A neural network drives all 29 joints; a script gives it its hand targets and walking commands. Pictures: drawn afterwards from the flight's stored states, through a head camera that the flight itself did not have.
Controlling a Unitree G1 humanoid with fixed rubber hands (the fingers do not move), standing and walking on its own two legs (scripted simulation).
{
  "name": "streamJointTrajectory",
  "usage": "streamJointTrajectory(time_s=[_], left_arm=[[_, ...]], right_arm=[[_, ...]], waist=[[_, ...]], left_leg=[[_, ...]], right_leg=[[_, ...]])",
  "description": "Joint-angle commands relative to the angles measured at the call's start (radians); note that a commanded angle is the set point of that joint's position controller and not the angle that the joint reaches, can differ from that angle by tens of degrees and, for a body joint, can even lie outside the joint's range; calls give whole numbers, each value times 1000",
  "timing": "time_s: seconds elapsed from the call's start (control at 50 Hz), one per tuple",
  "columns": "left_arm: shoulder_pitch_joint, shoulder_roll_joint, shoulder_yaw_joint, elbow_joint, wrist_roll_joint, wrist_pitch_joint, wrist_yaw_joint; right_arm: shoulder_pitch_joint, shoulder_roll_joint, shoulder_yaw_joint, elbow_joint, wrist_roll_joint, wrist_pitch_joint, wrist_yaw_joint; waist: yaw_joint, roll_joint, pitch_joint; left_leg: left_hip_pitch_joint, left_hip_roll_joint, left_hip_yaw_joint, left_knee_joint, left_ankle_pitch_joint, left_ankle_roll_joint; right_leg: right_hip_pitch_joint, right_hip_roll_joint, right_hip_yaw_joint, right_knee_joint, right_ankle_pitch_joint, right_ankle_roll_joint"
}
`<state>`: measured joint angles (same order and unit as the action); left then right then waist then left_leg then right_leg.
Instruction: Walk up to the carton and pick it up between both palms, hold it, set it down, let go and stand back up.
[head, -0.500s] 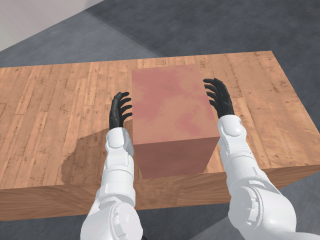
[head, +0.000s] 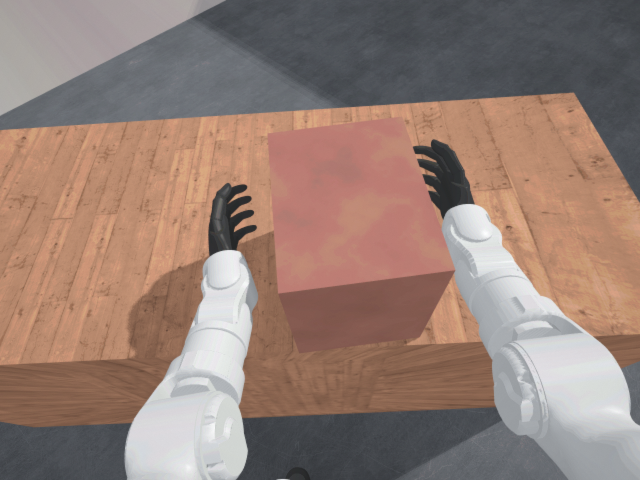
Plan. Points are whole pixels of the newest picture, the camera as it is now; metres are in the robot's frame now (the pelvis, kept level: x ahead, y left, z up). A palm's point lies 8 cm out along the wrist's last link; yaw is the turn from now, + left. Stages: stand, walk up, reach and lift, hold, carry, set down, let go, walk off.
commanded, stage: set down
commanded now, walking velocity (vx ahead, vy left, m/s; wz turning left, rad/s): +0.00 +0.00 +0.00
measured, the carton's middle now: (348, 241) +0.43 +0.06 +0.00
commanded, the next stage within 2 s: none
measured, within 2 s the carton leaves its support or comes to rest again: neither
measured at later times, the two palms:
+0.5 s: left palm (184, 192) +0.40 +0.24 +0.12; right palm (510, 148) +0.48 -0.11 +0.13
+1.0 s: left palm (168, 196) +0.38 +0.24 +0.14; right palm (498, 147) +0.47 -0.10 +0.15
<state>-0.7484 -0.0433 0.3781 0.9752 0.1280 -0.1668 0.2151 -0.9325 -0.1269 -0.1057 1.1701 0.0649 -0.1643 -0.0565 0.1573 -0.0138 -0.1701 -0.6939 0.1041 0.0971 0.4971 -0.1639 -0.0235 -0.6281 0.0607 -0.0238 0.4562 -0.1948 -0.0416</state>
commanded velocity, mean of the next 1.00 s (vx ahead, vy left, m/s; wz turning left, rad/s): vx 0.00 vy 0.00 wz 0.00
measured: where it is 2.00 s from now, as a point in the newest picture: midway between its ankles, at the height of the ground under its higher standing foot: outside the picture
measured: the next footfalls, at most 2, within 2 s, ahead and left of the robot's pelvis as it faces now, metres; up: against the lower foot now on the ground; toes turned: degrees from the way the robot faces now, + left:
none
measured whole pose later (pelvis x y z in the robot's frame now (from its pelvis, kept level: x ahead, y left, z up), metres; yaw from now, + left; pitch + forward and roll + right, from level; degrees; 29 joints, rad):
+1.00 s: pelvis -0.01 -0.02 +0.01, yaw +5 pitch +12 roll -1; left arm -0.81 0.17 0.14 0.63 -0.14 0.38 0.19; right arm -0.98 -0.31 0.09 0.95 0.36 0.17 -0.07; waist 0.12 0.00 -0.10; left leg -0.51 0.08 0.01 0.41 -0.11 -0.05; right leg -0.42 0.06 -0.08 0.40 -0.18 -0.06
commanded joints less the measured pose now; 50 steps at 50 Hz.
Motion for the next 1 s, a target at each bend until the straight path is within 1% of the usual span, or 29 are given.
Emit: streamJointTrajectory(time_s=[0.0,0.04,0.06,0.1,0.12,0.16,0.2,0.24,0.26,0.28,0.3,0.36,0.38,0.4,0.44,0.46,0.5,0.54,0.6,0.62,0.68,0.7,0.78,0.8,0.82,0.84,0.86,0.9,0.98], left_arm=[[-452,104,-95,-232,-50,-37,2],[-470,108,-135,-217,-85,-18,-3],[-477,124,-146,-245,-104,-14,-3],[-474,137,-181,-252,-133,1,-8],[-481,157,-189,-271,-147,12,-10],[-494,184,-202,-255,-166,33,-14],[-510,207,-218,-294,-188,61,-12],[-529,222,-240,-348,-205,101,-8],[-549,236,-244,-341,-213,126,-8],[-545,242,-254,-392,-231,146,-5],[-531,243,-258,-404,-235,172,-6],[-559,274,-252,-463,-243,260,-6],[-556,282,-252,-520,-252,292,-3],[-557,291,-248,-543,-256,326,-3],[-574,309,-236,-549,-258,393,-5],[-578,314,-227,-499,-255,417,-8],[-569,321,-228,-503,-265,442,-8],[-582,325,-226,-485,-260,458,-9],[-591,340,-223,-453,-256,466,-7],[-590,343,-228,-460,-259,467,-8],[-632,371,-218,-384,-272,458,-13],[-654,374,-229,-394,-284,447,-10],[-664,378,-228,-416,-278,443,-15],[-663,376,-231,-436,-284,440,-15],[-653,370,-234,-448,-278,445,-16],[-637,368,-226,-498,-275,452,-16],[-667,385,-220,-504,-275,461,-18],[-651,369,-227,-558,-277,475,-17],[-560,345,-214,-633,-253,508,-25]], right_arm=[[-512,-145,24,-185,40,-59,7],[-526,-174,22,-156,54,-59,10],[-535,-197,22,-184,62,-63,13],[-535,-235,34,-174,77,-63,20],[-543,-254,42,-185,92,-61,25],[-558,-277,71,-173,123,-48,35],[-571,-307,93,-195,158,-33,44],[-580,-342,100,-214,189,-13,50],[-595,-350,114,-214,206,6,51],[-595,-362,123,-252,219,18,54],[-578,-363,137,-250,231,37,55],[-597,-388,158,-283,277,99,58],[-596,-401,158,-323,291,117,58],[-596,-404,167,-343,302,139,56],[-614,-407,173,-347,316,189,49],[-618,-393,184,-307,322,216,48],[-613,-385,191,-326,329,241,46],[-615,-384,186,-311,333,259,44],[-614,-378,191,-300,336,276,44],[-604,-382,182,-305,333,279,41],[-653,-364,182,-292,317,291,31],[-666,-358,177,-309,315,290,27],[-658,-376,157,-325,303,287,7],[-659,-377,151,-350,298,282,3],[-642,-380,145,-343,294,282,-2],[-630,-388,140,-376,295,278,-7],[-659,-396,134,-388,293,281,-11],[-642,-392,127,-418,290,284,-15],[-561,-390,137,-462,294,285,-17]], waist=[[15,-34,-876],[-9,-32,-865],[-10,-36,-901],[-28,-40,-910],[-25,-38,-924],[-20,-47,-894],[-18,-44,-914],[-25,-20,-928],[-18,-20,-899],[-19,-27,-922],[-24,-30,-905],[-13,-16,-865],[-15,-15,-883],[-16,-23,-863],[-17,-34,-796],[-9,-44,-722],[-1,-59,-699],[-2,-35,-665],[3,-30,-623],[-6,-27,-619],[3,-62,-554],[2,-56,-578],[-24,-27,-643],[-26,-27,-663],[-39,-14,-660],[-42,-15,-688],[-44,-9,-692],[-60,1,-710],[-69,9,-715]], left_leg=[[348,-82,18,79,514,-37],[370,-78,6,90,516,-44],[388,-80,6,97,530,-47],[405,-78,-8,106,553,-51],[413,-78,-11,105,560,-52],[402,-81,-16,94,529,-46],[415,-80,-20,86,537,-47],[472,-76,-28,79,557,-55],[483,-77,-27,72,535,-53],[493,-77,-29,70,549,-52],[501,-77,-33,65,558,-49],[520,-80,-40,37,542,-49],[538,-81,-43,32,554,-48],[542,-82,-45,24,548,-44],[525,-85,-49,-3,488,-35],[495,-87,-50,-21,426,-25],[484,-88,-49,-44,394,-16],[484,-89,-51,-55,374,-20],[468,-91,-48,-69,338,-17],[470,-92,-49,-75,331,-18],[401,-96,-43,-95,229,-3],[403,-96,-42,-95,223,-3],[444,-97,-44,-73,285,-23],[450,-96,-46,-67,299,-26],[466,-96,-49,-62,312,-31],[490,-97,-49,-57,346,-34],[486,-99,-49,-55,337,-35],[504,-99,-53,-49,359,-39],[544,-102,-59,-48,403,-40]], right_leg=[[426,15,30,54,559,52],[369,18,20,48,540,53],[361,21,18,45,544,56],[350,24,11,49,573,59],[350,23,10,48,576,63],[356,20,12,45,546,68],[370,23,9,41,551,71],[356,30,0,25,545,67],[345,29,2,10,508,66],[351,32,1,8,517,68],[367,33,3,2,536,70],[390,30,8,-19,503,70],[402,32,8,-24,514,72],[416,30,10,-29,525,75],[438,20,18,-38,502,85],[435,14,23,-46,443,86],[459,10,27,-54,424,88],[461,7,29,-58,401,84],[473,2,32,-70,361,82],[482,0,32,-72,368,82],[487,-14,42,-75,287,92],[487,-15,41,-74,276,91],[510,-13,34,-63,360,92],[509,-11,31,-59,367,92],[513,-10,28,-58,385,92],[528,-6,24,-53,428,95],[518,-8,23,-51,421,98],[522,-6,20,-45,452,99],[547,-5,18,-41,507,102]])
